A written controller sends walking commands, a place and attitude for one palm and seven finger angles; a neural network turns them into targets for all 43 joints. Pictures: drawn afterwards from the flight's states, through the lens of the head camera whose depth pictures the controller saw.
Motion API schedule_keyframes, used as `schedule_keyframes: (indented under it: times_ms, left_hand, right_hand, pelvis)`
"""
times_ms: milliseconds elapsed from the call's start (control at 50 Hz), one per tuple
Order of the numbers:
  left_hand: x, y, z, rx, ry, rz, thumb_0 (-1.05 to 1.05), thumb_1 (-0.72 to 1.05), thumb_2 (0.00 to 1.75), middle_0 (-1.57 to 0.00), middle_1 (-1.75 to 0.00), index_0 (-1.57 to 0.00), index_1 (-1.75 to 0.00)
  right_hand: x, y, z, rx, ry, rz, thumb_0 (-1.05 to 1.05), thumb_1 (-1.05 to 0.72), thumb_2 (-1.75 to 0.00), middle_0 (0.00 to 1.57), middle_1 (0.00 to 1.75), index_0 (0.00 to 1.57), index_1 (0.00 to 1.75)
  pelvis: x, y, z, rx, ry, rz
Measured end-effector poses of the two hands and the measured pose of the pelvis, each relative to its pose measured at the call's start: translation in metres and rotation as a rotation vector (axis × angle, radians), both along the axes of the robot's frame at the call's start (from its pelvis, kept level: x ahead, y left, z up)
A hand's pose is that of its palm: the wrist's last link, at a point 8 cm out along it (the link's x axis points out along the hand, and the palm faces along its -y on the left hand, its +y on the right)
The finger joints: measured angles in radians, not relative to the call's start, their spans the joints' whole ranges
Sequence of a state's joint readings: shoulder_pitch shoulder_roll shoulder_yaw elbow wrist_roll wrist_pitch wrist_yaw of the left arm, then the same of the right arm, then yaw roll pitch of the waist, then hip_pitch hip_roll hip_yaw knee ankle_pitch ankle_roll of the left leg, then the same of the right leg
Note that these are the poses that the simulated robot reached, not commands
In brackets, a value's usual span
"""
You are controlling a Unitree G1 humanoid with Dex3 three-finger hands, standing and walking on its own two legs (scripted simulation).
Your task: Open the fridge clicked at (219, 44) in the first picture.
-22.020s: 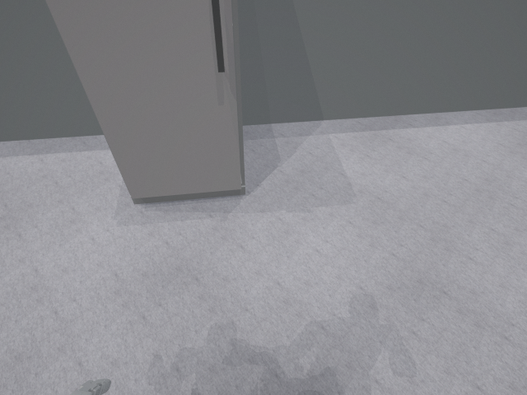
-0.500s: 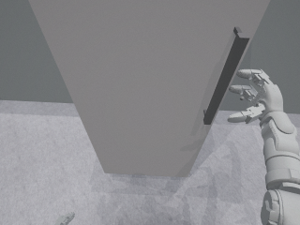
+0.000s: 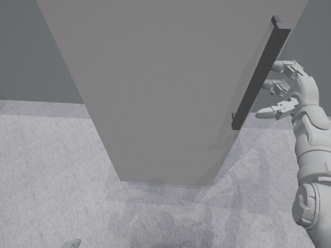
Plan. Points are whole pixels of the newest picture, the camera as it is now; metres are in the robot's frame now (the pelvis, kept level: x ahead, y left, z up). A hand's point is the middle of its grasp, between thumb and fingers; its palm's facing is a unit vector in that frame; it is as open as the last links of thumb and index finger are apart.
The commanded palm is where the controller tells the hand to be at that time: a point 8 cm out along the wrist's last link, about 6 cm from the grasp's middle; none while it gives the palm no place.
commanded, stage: slide the fingers in behind the handle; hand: right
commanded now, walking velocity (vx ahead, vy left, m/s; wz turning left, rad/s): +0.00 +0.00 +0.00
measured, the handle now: (251, 83) +0.50 -0.14 +0.13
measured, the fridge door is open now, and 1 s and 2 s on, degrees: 0 0 0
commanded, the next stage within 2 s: grip the handle and tug to test in 1.82 s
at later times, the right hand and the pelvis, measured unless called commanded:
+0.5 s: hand (267, 98) +0.45 -0.17 +0.14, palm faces -0.08 +1.00 +0.02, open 13.9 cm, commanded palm +0.42 -0.22 +0.15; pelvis +0.01 -0.01 +0.00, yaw +1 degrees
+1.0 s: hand (258, 97) +0.44 -0.15 +0.15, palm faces -0.07 +1.00 +0.01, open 14.0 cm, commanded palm +0.42 -0.20 +0.15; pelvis +0.01 +0.00 +0.00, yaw +0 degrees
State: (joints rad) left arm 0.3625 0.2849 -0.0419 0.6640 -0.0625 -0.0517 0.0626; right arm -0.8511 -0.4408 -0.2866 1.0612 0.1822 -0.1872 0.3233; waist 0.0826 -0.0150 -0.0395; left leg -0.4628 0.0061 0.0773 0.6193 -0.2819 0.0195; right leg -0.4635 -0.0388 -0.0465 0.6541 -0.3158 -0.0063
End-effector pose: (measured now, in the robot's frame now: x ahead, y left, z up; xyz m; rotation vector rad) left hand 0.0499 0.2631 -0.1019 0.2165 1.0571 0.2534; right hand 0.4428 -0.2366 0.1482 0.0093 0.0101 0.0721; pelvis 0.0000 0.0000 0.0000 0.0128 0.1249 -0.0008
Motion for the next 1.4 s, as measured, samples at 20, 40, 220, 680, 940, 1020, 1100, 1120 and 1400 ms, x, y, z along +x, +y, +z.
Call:
schedule_keyframes:
  times_ms: [20, 40, 220, 680, 940, 1020, 1100, 1120, 1400]
  left_hand:
    - [-0.004, 0.001, -0.001, 0.002, 0.012, 0.003, 0.00, 0.91, 0.89, -0.20, -0.30, -0.20, -0.30]
    - [-0.007, 0.001, -0.001, 0.003, 0.023, 0.007, 0.00, 0.91, 0.89, -0.20, -0.30, -0.20, -0.30]
    - [-0.019, -0.002, -0.001, 0.001, 0.048, 0.028, 0.00, 0.91, 0.89, -0.20, -0.30, -0.20, -0.30]
    - [0.048, -0.024, 0.008, -0.048, -0.139, -0.045, 0.00, 0.91, 0.89, -0.20, -0.30, -0.20, -0.30]
    - [0.045, -0.015, 0.008, -0.040, -0.123, -0.041, 0.00, 0.91, 0.89, -0.20, -0.30, -0.20, -0.30]
    - [0.038, -0.011, 0.006, -0.038, -0.108, -0.033, 0.00, 0.91, 0.89, -0.20, -0.30, -0.20, -0.30]
    - [0.033, -0.009, 0.004, -0.040, -0.096, -0.026, 0.01, 0.91, 0.89, -0.20, -0.30, -0.20, -0.30]
    - [0.032, -0.008, 0.004, -0.041, -0.096, -0.024, 0.01, 0.91, 0.89, -0.20, -0.30, -0.20, -0.30]
    - [0.032, -0.007, 0.004, -0.053, -0.110, -0.020, 0.01, 0.91, 0.89, -0.20, -0.30, -0.20, -0.30]
  right_hand:
    - [0.001, -0.001, 0.000, 0.000, -0.001, 0.001, -0.01, 0.50, -0.30, 0.35, 1.23, 0.36, 1.24]
    - [0.002, -0.001, 0.000, 0.000, -0.002, 0.002, -0.01, 0.50, -0.30, 0.36, 1.24, 0.37, 1.24]
    - [0.002, -0.002, -0.002, 0.013, -0.016, 0.002, -0.01, 0.50, -0.30, 0.37, 1.25, 0.37, 1.23]
    - [-0.018, 0.022, -0.002, 0.004, -0.030, 0.006, -0.01, 0.50, -0.30, 0.30, 1.20, 0.30, 1.20]
    - [-0.020, 0.031, -0.002, 0.005, -0.019, -0.005, -0.01, 0.50, -0.30, 0.30, 1.20, 0.30, 1.20]
    - [-0.020, 0.035, -0.002, -0.002, -0.019, -0.001, -0.01, 0.50, -0.30, 0.30, 1.20, 0.30, 1.20]
    - [-0.020, 0.041, -0.001, -0.001, -0.023, 0.003, -0.01, 0.50, -0.30, 0.30, 1.20, 0.30, 1.20]
    - [-0.020, 0.043, 0.000, -0.003, -0.027, 0.005, -0.01, 0.50, -0.30, 0.30, 1.20, 0.30, 1.20]
    - [-0.023, 0.050, -0.001, 0.000, -0.028, -0.021, -0.01, 0.50, -0.30, 0.28, 1.19, 0.25, 1.19]
  pelvis:
    - [0.000, 0.000, 0.000, 0.000, 0.003, 0.000]
    - [0.000, -0.001, 0.000, 0.001, 0.006, 0.000]
    - [0.001, -0.005, -0.001, 0.003, 0.013, 0.008]
    - [0.008, -0.010, 0.002, 0.000, -0.031, 0.010]
    - [0.006, -0.004, 0.003, -0.004, -0.041, 0.008]
    - [0.005, -0.002, 0.003, -0.005, -0.042, 0.007]
    - [0.005, 0.000, 0.004, -0.006, -0.043, 0.008]
    - [0.005, 0.000, 0.004, -0.007, -0.043, 0.009]
    - [0.004, 0.004, 0.004, -0.009, -0.051, 0.013]
